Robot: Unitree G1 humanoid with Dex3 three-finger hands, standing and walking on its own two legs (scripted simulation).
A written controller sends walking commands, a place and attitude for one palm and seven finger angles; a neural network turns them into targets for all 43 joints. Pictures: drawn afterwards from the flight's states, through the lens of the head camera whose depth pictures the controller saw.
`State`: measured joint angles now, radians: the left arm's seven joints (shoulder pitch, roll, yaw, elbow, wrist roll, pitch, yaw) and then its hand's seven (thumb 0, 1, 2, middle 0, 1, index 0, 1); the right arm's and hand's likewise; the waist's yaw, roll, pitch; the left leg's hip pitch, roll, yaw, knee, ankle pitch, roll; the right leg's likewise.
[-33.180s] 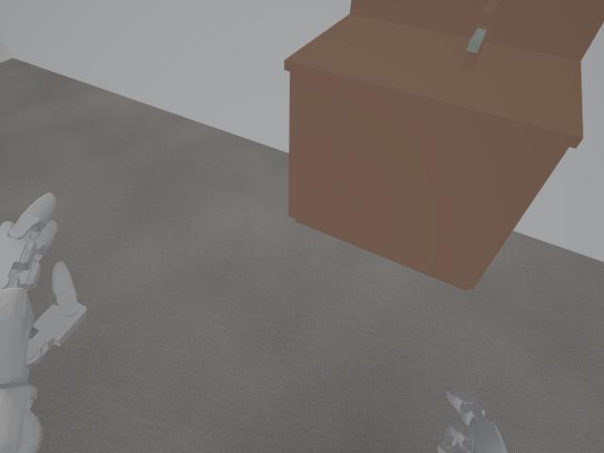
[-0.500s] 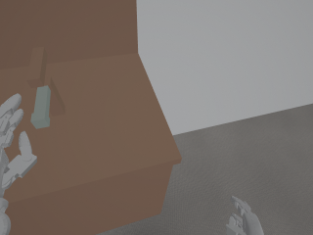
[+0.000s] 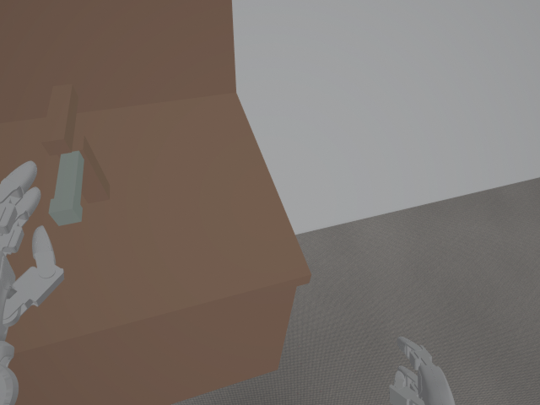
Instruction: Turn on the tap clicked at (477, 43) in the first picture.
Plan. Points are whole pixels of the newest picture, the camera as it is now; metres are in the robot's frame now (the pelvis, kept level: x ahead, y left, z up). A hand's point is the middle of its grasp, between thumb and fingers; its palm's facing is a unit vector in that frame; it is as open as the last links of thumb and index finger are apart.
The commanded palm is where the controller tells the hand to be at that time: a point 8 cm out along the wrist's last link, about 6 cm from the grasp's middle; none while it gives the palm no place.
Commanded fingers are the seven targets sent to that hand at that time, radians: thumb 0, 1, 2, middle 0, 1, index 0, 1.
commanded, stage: shuffle to correct the standing spot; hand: left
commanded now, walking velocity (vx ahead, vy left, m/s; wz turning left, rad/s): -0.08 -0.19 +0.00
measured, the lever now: (66, 210) +0.33 +0.30 +0.12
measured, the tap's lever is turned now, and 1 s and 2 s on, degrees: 0 0 0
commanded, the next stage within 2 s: come to a stop and stand still in 1.62 s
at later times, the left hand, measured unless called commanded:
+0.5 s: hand (60, 274) +0.21 +0.23 +0.17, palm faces +0.34 -0.86 -0.38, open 7.4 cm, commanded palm +0.16 +0.28 +0.18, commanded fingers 0.00 0.90 0.90 -0.20 -0.30 -0.20 -0.30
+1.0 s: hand (48, 277) +0.21 +0.24 +0.17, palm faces +0.35 -0.86 -0.36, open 7.4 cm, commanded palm +0.15 +0.28 +0.18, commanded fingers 0.00 0.90 0.90 -0.20 -0.30 -0.20 -0.30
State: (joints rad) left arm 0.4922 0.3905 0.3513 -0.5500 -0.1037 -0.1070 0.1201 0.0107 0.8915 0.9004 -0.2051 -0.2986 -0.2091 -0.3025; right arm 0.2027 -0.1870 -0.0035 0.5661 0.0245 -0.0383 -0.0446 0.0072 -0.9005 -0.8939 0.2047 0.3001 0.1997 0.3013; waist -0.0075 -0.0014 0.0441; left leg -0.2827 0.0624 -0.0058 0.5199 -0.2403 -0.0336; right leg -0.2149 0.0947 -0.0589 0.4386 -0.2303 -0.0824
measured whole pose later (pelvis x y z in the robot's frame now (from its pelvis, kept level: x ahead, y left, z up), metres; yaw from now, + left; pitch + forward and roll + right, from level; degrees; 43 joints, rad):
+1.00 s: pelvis -0.01 +0.00 +0.00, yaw +0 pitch +0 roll -1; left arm 0.49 0.39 0.35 -0.55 -0.10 -0.11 0.14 0.01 0.89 0.90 -0.20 -0.30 -0.21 -0.30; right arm 0.22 -0.19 0.00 0.58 0.02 -0.04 -0.05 0.01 -0.90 -0.89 0.20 0.30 0.20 0.30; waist -0.02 -0.01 0.04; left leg -0.27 0.05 0.00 0.50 -0.22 -0.03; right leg -0.21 0.09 -0.06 0.43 -0.22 -0.07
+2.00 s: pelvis -0.03 +0.01 +0.00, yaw -2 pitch +0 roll +0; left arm 0.42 0.37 0.35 -0.45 -0.07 -0.19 0.06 0.01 0.90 0.90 -0.20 -0.30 -0.20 -0.30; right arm 0.19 -0.24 -0.03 0.55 0.03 -0.15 0.00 0.01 -0.90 -0.89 0.20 0.30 0.20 0.30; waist 0.00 0.02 0.08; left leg -0.31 0.05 0.06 0.54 -0.22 -0.01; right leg -0.29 0.07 -0.01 0.52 -0.23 -0.06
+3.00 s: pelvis +0.01 +0.07 +0.01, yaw +0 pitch -1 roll -1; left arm 0.43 0.37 0.34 -0.48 -0.04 -0.19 0.11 0.01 0.89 0.90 -0.20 -0.30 -0.21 -0.30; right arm 0.20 -0.19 0.02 0.58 0.01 -0.09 -0.03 0.01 -0.90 -0.89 0.20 0.30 0.20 0.30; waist 0.02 -0.02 0.03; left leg -0.21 -0.05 0.01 0.45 -0.22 0.07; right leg -0.15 0.01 -0.01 0.39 -0.22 0.01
